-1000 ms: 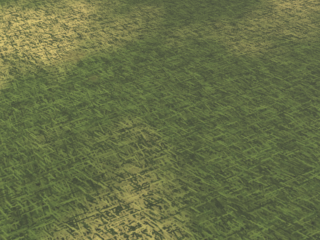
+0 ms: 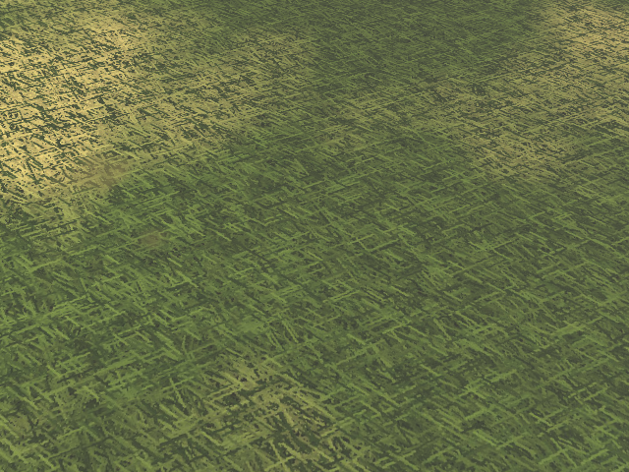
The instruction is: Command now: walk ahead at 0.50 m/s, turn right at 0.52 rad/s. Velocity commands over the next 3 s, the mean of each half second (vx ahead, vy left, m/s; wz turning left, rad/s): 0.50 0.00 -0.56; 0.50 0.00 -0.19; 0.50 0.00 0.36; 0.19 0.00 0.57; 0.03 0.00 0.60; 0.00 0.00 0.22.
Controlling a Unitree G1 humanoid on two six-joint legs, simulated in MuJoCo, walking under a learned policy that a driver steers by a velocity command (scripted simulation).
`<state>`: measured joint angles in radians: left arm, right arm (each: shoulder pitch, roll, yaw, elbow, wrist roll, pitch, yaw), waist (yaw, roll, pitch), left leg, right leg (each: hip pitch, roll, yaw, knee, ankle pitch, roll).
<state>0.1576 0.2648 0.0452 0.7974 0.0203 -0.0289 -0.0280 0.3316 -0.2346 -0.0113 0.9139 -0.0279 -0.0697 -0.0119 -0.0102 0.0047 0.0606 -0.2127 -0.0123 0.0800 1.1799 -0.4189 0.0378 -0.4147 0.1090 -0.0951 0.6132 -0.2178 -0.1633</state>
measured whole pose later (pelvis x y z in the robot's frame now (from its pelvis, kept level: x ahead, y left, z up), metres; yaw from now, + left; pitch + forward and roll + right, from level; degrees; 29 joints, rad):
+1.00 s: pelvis +0.51 -0.07 +0.01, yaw -22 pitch +1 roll +1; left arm 0.09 0.24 0.01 0.74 0.04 -0.06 -0.02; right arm 0.43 -0.24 -0.03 0.94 -0.01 -0.06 0.01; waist -0.06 0.01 0.03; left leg -0.20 0.00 0.03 0.92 -0.45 0.05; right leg -0.40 0.01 -0.07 0.57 -0.19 -0.08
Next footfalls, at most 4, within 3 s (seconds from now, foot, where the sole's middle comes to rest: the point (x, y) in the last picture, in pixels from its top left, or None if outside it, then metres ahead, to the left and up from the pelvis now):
0.44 left None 0.43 0.10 -0.75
0.92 right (414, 411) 0.58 -0.19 -0.75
1.48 left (361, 284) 0.91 -0.09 -0.75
2.04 right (418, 237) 1.05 -0.25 -0.75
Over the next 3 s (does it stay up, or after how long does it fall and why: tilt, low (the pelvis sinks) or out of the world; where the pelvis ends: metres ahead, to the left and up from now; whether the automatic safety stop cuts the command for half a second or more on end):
stays up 0.92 -0.16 0.02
